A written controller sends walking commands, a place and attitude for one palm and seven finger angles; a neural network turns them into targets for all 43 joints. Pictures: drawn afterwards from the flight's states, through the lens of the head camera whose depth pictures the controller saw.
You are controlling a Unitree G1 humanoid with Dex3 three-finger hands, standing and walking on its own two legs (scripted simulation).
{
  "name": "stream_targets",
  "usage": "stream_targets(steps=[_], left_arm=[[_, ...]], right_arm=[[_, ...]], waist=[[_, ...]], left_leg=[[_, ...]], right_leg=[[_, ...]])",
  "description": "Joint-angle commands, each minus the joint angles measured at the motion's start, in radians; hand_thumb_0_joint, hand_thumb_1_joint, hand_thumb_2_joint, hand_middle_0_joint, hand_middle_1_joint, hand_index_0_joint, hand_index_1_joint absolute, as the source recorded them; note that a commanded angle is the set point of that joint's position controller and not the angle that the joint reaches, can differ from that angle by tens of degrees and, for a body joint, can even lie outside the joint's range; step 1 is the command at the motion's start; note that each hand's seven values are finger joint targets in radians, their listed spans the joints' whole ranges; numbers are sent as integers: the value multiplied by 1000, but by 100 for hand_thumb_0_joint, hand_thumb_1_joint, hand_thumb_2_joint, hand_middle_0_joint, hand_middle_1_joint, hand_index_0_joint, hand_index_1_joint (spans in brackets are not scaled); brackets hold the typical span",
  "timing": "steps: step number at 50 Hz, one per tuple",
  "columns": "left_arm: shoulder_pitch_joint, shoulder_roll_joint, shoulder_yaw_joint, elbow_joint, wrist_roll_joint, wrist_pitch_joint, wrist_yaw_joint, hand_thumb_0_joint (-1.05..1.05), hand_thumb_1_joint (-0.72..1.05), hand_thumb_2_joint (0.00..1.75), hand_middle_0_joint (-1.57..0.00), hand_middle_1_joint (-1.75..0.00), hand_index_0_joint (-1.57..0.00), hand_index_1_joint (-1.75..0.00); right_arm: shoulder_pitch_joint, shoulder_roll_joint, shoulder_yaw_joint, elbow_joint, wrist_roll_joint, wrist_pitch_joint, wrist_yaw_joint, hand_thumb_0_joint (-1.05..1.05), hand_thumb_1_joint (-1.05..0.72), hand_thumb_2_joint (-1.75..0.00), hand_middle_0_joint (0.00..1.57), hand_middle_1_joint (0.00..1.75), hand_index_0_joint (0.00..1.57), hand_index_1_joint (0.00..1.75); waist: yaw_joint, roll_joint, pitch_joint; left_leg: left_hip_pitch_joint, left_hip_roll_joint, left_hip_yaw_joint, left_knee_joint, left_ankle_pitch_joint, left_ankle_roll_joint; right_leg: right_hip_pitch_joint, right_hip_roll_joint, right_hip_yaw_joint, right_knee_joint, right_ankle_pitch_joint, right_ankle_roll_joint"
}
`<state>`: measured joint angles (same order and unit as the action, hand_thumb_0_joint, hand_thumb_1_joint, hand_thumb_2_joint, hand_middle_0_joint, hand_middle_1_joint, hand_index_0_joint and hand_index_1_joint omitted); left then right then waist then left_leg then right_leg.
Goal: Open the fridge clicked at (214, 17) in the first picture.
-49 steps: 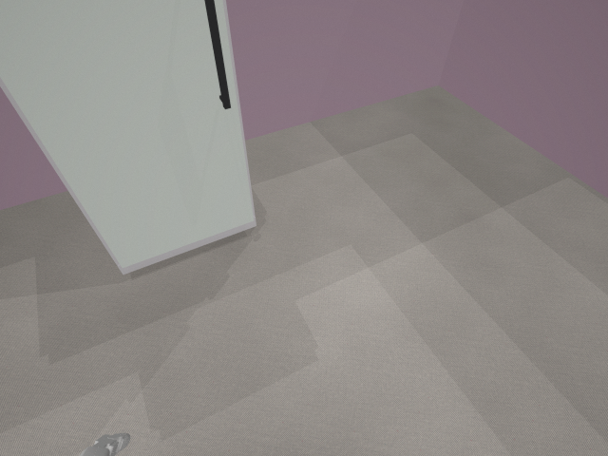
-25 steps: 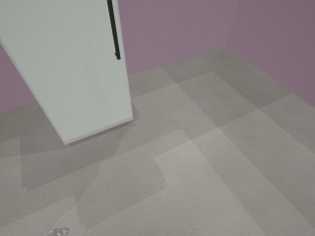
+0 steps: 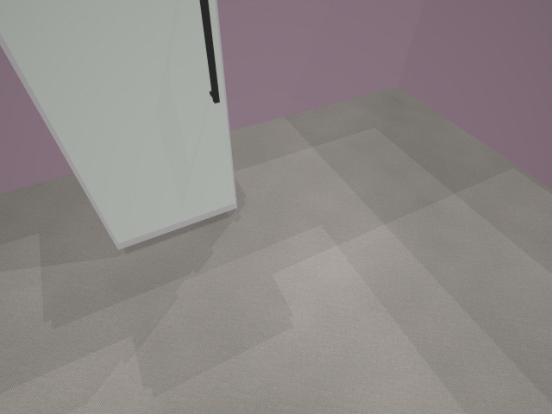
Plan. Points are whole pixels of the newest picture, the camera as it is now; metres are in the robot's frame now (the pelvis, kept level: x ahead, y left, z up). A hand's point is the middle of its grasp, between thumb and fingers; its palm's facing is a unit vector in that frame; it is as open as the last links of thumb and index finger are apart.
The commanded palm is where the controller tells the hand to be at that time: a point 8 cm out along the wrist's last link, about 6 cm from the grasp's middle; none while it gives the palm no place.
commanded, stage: look at it before walking up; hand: right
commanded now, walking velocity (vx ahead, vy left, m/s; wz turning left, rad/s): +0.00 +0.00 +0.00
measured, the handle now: (205, 29) +1.06 +0.27 +0.10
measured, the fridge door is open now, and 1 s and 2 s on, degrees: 0 0 0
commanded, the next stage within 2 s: walk to a spot facing it in 0.46 s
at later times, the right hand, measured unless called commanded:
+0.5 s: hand out of the picture +0.08 -0.24 -0.16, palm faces -0.03 +0.94 -0.34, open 7.4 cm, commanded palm none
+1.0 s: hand out of the picture +0.09 -0.20 -0.19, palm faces -0.02 +0.99 -0.14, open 7.4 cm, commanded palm none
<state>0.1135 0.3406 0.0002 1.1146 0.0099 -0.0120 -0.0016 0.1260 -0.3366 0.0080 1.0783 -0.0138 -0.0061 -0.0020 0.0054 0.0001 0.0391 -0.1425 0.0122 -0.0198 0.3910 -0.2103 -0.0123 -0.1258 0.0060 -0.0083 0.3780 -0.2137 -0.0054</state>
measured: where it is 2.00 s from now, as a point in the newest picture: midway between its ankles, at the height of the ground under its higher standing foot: (277, 383)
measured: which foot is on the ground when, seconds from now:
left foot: down 0.00-0.84, up 0.86-1.00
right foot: down 0.00-1.00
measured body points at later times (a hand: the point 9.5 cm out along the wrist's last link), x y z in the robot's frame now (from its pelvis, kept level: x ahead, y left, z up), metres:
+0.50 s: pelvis +0.00 +0.01 +0.00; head +0.01 +0.01 +0.45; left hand +0.08 +0.30 -0.13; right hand +0.08 -0.29 -0.13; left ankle +0.00 +0.13 -0.75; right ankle +0.00 -0.12 -0.74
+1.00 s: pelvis +0.10 -0.02 -0.01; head +0.12 -0.04 +0.44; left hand +0.01 +0.19 -0.15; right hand +0.09 -0.25 -0.17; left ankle +0.08 +0.11 -0.68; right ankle +0.00 -0.11 -0.75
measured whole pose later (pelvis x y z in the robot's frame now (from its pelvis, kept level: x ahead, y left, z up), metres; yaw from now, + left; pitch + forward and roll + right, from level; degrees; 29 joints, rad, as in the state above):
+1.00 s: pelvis +0.10 -0.02 -0.01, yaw +1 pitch +0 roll +1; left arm 0.44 0.13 0.01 1.14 0.02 -0.07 0.02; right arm 0.31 -0.19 -0.04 1.09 -0.03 0.01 0.02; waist 0.03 0.03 0.04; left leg -0.45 0.06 0.05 1.02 -0.39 0.02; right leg -0.02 0.00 -0.08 0.39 -0.37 -0.04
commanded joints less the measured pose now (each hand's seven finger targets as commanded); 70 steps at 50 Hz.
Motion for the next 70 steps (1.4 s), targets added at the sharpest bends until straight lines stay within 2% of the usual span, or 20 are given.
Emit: stream_targets(steps=[1, 28, 30, 34, 37, 39, 40, 41, 42, 43, 46, 50, 55, 59, 60, 61, 62, 64, 67, 70], left_arm=[[-54, 204, 40, -68, -2, -22, 11, 0, 90, 90, -20, -30, -20, -30], [-57, 205, 37, -60, -4, -24, 14, 0, 90, 90, -20, -30, -20, -30], [8, 71, 5, -30, 5, -4, 7, 0, 90, 90, -20, -30, -20, -30], [56, 54, 12, -46, 17, 8, -1, 0, 90, 90, -20, -30, -20, -30], [91, 29, 21, -69, 14, -7, -1, 0, 90, 90, -20, -30, -20, -30], [151, 8, 26, -64, 10, -22, -1, 0, 90, 90, -20, -30, -20, -30], [206, 3, 28, -48, 9, -29, 1, 0, 90, 90, -20, -30, -20, -30], [274, 31, 40, -27, 11, -32, 2, 0, 90, 90, -20, -30, -20, -30], [387, 90, 60, 6, 20, -39, 7, 0, 90, 90, -20, -30, -20, -30], [463, 83, 61, 21, 20, -45, 21, 0, 90, 90, -20, -30, -20, -30], [430, -10, 42, 11, 12, -68, 35, 0, 90, 90, -20, -30, -20, -30], [443, -53, 40, 34, 10, -84, 44, 0, 90, 90, -20, -30, -20, -30], [456, -64, 42, 66, 12, -80, 46, 0, 90, 90, -20, -30, -20, -30], [419, -42, 53, 70, 1, -73, 45, 0, 90, 90, -20, -30, -20, -30], [432, -78, 48, 60, -7, -74, 33, 0, 90, 90, -20, -30, -20, -30], [483, -138, 41, 28, -19, -77, 30, 0, 90, 90, -20, -30, -20, -30], [411, -127, 50, 8, -17, -68, 31, 0, 90, 90, -20, -30, -20, -30], [298, -146, 56, -30, 0, -49, 19, 0, 90, 90, -20, -30, -20, -30], [362, -190, 47, -14, 16, -14, 15, 0, 90, 90, -20, -30, -20, -30], [351, -209, 36, -35, 12, -8, 17, 0, 90, 90, -20, -30, -20, -30]], right_arm=[[-44, -210, -43, -63, 2, -22, -11, 0, -90, -90, 20, 30, 20, 30], [-36, -212, -43, -54, 3, -25, -11, 0, -90, -90, 20, 30, 20, 30], [44, -86, -16, -19, 3, -5, -14, 0, -90, -90, 20, 30, 20, 30], [130, -119, -40, -26, -7, 10, 0, 0, -90, -90, 20, 30, 20, 30], [181, -128, -61, -38, -4, -3, -1, 0, -90, -90, 20, 30, 20, 30], [166, -105, -68, -52, -3, -13, -1, 0, -90, -90, 20, 30, 20, 30], [150, -77, -66, -58, -2, -13, 1, 0, -90, -90, 20, 30, 20, 30], [125, -40, -63, -73, -2, -12, 7, 0, -90, -90, 20, 30, 20, 30], [79, 19, -54, -101, -6, -13, 10, 0, -90, -90, 20, 30, 20, 30], [-3, 25, -51, -145, -10, -24, 5, 0, -90, -90, 20, 30, 20, 30], [1, 44, -59, -126, -10, -40, 21, 0, -90, -90, 20, 30, 20, 30], [-5, 106, -55, -122, -8, -24, 33, 0, -90, -90, 20, 30, 20, 30], [-60, 143, -54, -136, -1, -25, 34, 0, -90, -90, 20, 30, 20, 30], [236, 77, -82, -49, -13, -41, 18, 0, -90, -90, 20, 30, 20, 30], [368, 0, -102, -13, -21, -57, 6, 0, -90, -90, 20, 30, 20, 30], [461, -103, -127, 2, -14, -62, -11, 0, -90, -90, 20, 30, 20, 30], [421, -118, -128, -1, 4, -54, -12, 0, -90, -90, 20, 30, 20, 30], [230, -20, -99, -46, -2, -52, -17, 0, -90, -90, 20, 30, 20, 30], [104, 70, -68, -74, -14, -56, -28, 0, -90, -90, 20, 30, 20, 30], [92, 63, -75, -85, -15, -43, -23, 0, -90, -90, 20, 30, 20, 30]], waist=[[-7, 20, -59], [-6, 12, -80], [-8, 28, -86], [-29, 130, 66], [-25, 151, 66], [7, 116, 67], [33, 53, 62], [57, -77, 81], [101, -282, 103], [120, -259, 160], [66, -60, 121], [40, -115, 108], [31, -142, 125], [-111, -94, -30], [-160, 9, -116], [-151, 231, -254], [-143, 143, -213], [-77, 84, 2], [36, 62, 19], [47, 127, -3]], left_leg=[[-4, 106, -96, -71, 91, 42], [12, 108, -93, -71, 175, 42], [6, 104, -93, -77, -19, 27], [-50, 146, -230, -168, -454, 86], [-30, 229, -307, -193, -454, 155], [-79, 212, -239, -121, -332, 159], [-154, 161, -168, -39, -278, 134], [-278, 66, -69, 109, -275, 91], [-432, -33, 93, 405, -275, 40], [-590, -12, 52, 573, -339, 37], [-616, 87, 14, 691, -224, 32], [-566, 95, 83, 590, -101, 15], [-342, 35, 168, 307, 14, 50], [69, -29, 186, 171, 74, 97], [310, 121, 24, 142, 74, 149], [462, 445, -443, 23, 168, 272], [334, 479, -484, -78, 64, 308], [5, 430, -358, -153, -171, 256], [-240, 317, -76, -150, 74, 192], [-285, 234, -7, -98, 202, 187]], right_leg=[[-11, -121, 108, -70, 109, -26], [26, -128, 98, -69, 169, -20], [19, -112, 66, -43, 21, -1], [-197, -38, 13, 87, -279, 0], [-243, -44, -36, 227, -221, -4], [-159, -62, -44, 150, -184, -11], [-46, -70, -28, 71, -168, -20], [46, -135, 106, -8, -217, -56], [122, -309, 352, -167, -280, -132], [176, -398, 491, -226, -143, -200], [216, -367, 329, -160, 247, -220], [194, -277, 114, -179, 338, -167], [100, -247, -7, -170, 493, -135], [45, -211, -69, 216, 721, -80], [-158, -170, -76, 491, 468, -48], [-382, -16, -96, 873, -278, -11], [-420, -48, 6, 1008, -348, -37], [-473, -134, 35, 1036, -218, -35], [-313, -170, -10, 783, -189, 8], [-198, -138, -86, 501, -153, 40]])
